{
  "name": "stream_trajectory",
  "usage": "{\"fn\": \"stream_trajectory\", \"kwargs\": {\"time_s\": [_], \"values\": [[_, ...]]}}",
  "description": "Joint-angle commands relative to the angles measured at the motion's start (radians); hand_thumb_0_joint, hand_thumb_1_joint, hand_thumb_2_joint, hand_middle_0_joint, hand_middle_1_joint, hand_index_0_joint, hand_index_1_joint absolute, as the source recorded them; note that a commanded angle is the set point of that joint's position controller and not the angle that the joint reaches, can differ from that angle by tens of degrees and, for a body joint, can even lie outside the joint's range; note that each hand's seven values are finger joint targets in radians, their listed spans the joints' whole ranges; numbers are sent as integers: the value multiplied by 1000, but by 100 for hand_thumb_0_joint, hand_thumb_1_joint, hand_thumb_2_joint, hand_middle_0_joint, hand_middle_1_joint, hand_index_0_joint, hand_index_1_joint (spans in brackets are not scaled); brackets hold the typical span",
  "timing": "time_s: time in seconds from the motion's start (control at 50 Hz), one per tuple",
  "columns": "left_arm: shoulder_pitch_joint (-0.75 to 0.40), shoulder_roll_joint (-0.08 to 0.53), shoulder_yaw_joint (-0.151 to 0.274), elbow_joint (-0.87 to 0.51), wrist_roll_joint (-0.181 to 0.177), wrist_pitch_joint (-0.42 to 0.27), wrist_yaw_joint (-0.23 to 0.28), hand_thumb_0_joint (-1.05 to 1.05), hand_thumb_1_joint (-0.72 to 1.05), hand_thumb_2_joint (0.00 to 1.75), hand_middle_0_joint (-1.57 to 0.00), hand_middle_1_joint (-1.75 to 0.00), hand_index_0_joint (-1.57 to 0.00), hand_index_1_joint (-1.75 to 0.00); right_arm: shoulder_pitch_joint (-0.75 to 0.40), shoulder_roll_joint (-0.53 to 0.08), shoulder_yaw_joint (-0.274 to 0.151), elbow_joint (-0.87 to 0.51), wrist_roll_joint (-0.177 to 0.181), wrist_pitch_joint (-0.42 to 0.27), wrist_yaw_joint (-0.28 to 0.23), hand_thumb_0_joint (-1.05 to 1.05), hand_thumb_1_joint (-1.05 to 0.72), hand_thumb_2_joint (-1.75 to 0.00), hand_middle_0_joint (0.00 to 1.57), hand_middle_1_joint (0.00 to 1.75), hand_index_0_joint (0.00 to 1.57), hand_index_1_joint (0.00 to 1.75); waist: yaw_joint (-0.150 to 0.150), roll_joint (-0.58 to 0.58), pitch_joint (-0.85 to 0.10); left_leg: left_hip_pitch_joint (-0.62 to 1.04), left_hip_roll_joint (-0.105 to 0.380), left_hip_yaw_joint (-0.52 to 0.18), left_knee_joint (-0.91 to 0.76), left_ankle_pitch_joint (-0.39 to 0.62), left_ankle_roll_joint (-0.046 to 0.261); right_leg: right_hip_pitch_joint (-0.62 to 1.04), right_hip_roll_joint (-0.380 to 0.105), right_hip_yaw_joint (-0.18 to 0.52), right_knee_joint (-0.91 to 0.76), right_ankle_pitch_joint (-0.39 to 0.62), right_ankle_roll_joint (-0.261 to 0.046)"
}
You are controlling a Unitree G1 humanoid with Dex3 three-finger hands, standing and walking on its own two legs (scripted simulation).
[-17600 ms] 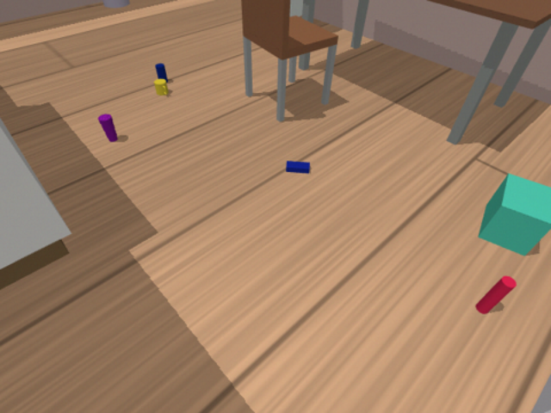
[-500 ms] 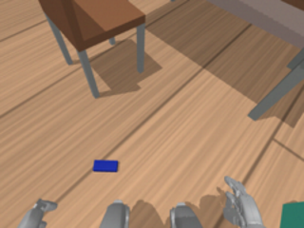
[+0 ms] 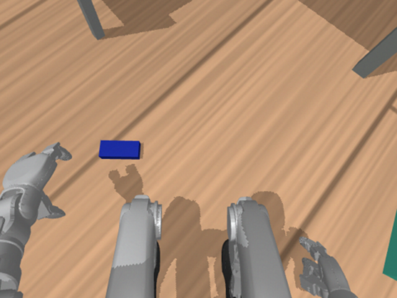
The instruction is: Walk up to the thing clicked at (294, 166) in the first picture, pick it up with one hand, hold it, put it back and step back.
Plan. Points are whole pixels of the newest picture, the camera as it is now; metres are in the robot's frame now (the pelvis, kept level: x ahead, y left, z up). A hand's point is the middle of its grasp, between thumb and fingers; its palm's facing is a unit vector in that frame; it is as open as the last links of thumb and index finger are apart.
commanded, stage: rise first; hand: left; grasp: from above
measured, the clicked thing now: (120, 149) +0.50 +0.26 -0.42
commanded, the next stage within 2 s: none
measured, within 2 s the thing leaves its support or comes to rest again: neither
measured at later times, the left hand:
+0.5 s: hand (75, 164) +0.40 +0.32 -0.24, palm faces -0.48 -0.05 -0.88, open 13.1 cm
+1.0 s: hand (86, 159) +0.43 +0.31 -0.29, palm faces -0.47 -0.04 -0.88, open 12.8 cm
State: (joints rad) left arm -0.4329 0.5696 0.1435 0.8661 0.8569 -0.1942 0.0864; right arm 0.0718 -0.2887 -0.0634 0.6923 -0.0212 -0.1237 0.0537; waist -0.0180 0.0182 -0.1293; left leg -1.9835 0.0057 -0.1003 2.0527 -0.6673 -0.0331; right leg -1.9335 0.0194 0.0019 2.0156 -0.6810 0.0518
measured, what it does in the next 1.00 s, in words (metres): lowers itself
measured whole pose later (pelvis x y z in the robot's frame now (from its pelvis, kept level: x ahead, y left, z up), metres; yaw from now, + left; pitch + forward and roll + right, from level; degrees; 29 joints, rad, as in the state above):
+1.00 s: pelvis +0.00 +0.01 -0.11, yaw -4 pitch +34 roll -8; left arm -0.86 0.77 0.16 1.41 1.34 -0.34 0.43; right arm 0.08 -0.26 0.01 0.76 -0.16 -0.01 0.14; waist -0.17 -0.03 -0.06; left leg -2.32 -0.02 -0.16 2.42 -0.70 -0.03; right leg -2.24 0.04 -0.03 2.34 -0.71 0.07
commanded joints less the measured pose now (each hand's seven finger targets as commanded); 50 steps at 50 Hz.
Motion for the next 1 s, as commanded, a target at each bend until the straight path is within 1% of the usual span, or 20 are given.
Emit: {"fn": "stream_trajectory", "kwargs": {"time_s": [0.0,0.12,0.18,0.2,0.32,0.4,0.44,0.48,0.52,0.56,0.6,0.62,0.66,0.7,0.72,0.78,0.86,0.88,0.96,0.98], "values": [[-279,352,81,-83,71,-72,52,0,-39,86,-26,-89,-26,-89,157,-191,-69,-50,-4,-13,-4,0,-94,-91,20,30,20,30,-21,59,-662,392,-11,83,-165,132,56,294,8,-72,-203,137,-71],[-372,408,88,34,167,-124,110,0,-37,90,-21,-86,-21,-86,166,-198,-52,-32,-22,35,13,0,-88,-90,20,30,20,30,-27,106,-609,327,-16,62,-127,29,54,160,16,-107,-117,37,-80],[-447,430,79,67,220,-138,150,0,-35,89,-22,-84,-22,-84,167,-207,-43,-21,-33,58,18,0,-89,-90,20,30,20,30,-46,163,-601,337,-16,44,-120,-3,50,90,17,-124,-74,26,-84],[-463,413,65,95,238,-139,164,0,-37,91,-22,-81,-21,-82,172,-207,-41,-17,-35,65,20,0,-88,-90,20,30,20,30,-60,169,-582,318,-19,44,-109,-11,50,66,16,-128,-63,24,-85],[-539,436,44,195,313,-138,225,0,-36,89,-24,-77,-22,-79,183,-217,-32,4,-57,93,32,0,-89,-90,20,30,20,30,-88,178,-568,295,-27,46,-50,26,53,4,11,-134,-24,56,-88],[-584,451,34,236,361,-140,253,0,-32,85,-27,-73,-26,-74,185,-216,-26,19,-70,101,38,0,-89,-90,20,30,20,30,-89,207,-578,301,-28,48,-24,55,50,-19,10,-136,5,80,-90],[-621,450,28,246,383,-143,264,0,-32,85,-27,-73,-25,-75,196,-221,-28,20,-78,105,42,0,-89,-90,20,30,20,30,-111,208,-589,289,-30,52,-1,75,51,-23,11,-135,12,100,-87],[-612,455,35,277,396,-148,277,0,-31,83,-28,-73,-27,-74,196,-220,-23,29,-86,106,47,0,-90,-90,20,30,20,30,-104,213,-584,281,-30,47,7,91,49,-21,10,-139,32,112,-85],[-627,449,24,299,414,-155,283,0,-29,81,-28,-74,-28,-74,195,-222,-21,33,-92,108,53,0,-89,-90,20,30,20,30,-119,213,-581,286,-26,34,12,104,46,-42,10,-148,52,123,-86],[-620,457,21,331,436,-157,292,0,-28,80,-30,-73,-29,-73,193,-219,-16,33,-96,113,54,0,-90,-90,20,30,20,30,-118,224,-571,282,-29,41,22,111,48,-44,15,-149,54,128,-88],[-648,460,25,312,449,-165,304,0,-28,80,-29,-74,-29,-74,198,-221,-21,40,-101,115,57,0,-90,-90,20,30,20,30,-116,238,-609,300,-28,42,36,129,46,-47,17,-150,66,142,-87],[-662,473,33,318,447,-168,311,0,-28,80,-29,-75,-29,-75,196,-222,-22,40,-103,115,58,0,-90,-90,20,30,20,30,-120,241,-606,286,-28,47,48,124,48,-54,19,-147,69,139,-86],[-654,436,22,351,443,-170,321,0,-27,79,-29,-75,-29,-74,203,-221,-19,41,-113,115,63,0,-90,-90,20,30,20,30,-136,237,-587,288,-25,36,49,134,47,-69,16,-156,85,148,-82],[-667,465,37,368,450,-171,337,0,-28,80,-29,-75,-29,-75,204,-219,-12,51,-117,114,64,0,-90,-90,20,30,20,30,-138,228,-585,271,-27,44,66,142,51,-61,21,-155,83,157,-83],[-676,455,35,370,452,-172,345,0,-30,81,-28,-76,-28,-76,209,-218,-10,49,-122,114,66,0,-90,-90,20,30,20,30,-146,227,-594,260,-27,47,75,156,52,-46,23,-158,86,170,-80],[-669,462,43,387,454,-165,366,0,-29,80,-28,-77,-29,-77,209,-215,-7,53,-126,112,67,0,-90,-90,20,30,20,30,-135,221,-620,266,-27,56,95,182,56,-33,27,-153,85,195,-80],[-678,478,49,398,459,-155,377,0,-29,80,-28,-78,-28,-78,205,-213,-5,57,-130,112,69,0,-90,-90,20,30,20,30,-139,239,-605,254,-25,56,104,174,57,-46,27,-154,104,190,-80],[-696,483,50,397,455,-154,380,0,-29,80,-28,-78,-28,-77,209,-215,-4,54,-134,110,71,0,-90,-90,20,30,20,30,-151,248,-599,246,-24,55,107,173,57,-45,25,-156,107,193,-78],[-690,493,61,406,451,-142,391,0,-31,81,-26,-81,-27,-80,209,-210,2,58,-137,108,71,0,-90,-90,20,30,20,30,-145,231,-618,231,-23,58,122,181,61,-22,29,-153,105,210,-78],[-683,490,60,424,452,-136,390,0,-31,82,-26,-82,-26,-81,218,-214,1,59,-141,106,72,0,-90,-90,20,30,20,30,-156,223,-606,231,-23,58,130,182,62,-23,27,-153,105,211,-76]]}}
